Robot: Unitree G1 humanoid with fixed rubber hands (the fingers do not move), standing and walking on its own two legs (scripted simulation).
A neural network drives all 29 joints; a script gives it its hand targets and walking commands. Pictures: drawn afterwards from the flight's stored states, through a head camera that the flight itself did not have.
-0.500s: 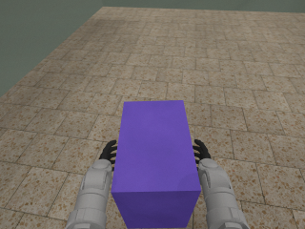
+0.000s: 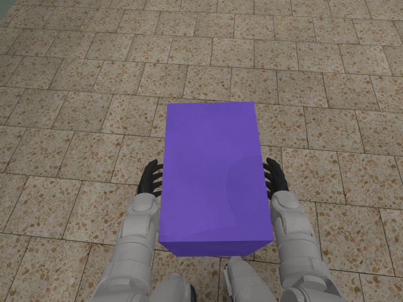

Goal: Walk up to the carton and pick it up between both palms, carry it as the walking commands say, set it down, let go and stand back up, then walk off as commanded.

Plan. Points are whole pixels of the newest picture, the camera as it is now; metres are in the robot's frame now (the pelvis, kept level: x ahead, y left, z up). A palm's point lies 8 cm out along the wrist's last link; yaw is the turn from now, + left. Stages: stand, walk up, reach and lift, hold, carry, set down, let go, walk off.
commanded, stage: set down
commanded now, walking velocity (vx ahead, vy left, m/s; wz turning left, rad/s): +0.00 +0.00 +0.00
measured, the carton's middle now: (211, 187) +0.36 -0.05 -0.12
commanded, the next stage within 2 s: none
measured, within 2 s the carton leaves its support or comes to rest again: neither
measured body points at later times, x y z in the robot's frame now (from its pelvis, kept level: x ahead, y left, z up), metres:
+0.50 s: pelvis -0.03 -0.04 -0.08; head +0.15 -0.06 +0.33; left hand +0.38 +0.08 -0.15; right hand +0.35 -0.21 -0.16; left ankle +0.01 +0.08 -0.70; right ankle +0.07 -0.14 -0.70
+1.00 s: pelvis -0.04 -0.01 -0.14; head +0.19 -0.02 +0.25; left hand +0.40 +0.08 -0.24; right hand +0.36 -0.20 -0.24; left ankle +0.01 +0.09 -0.70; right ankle +0.07 -0.14 -0.70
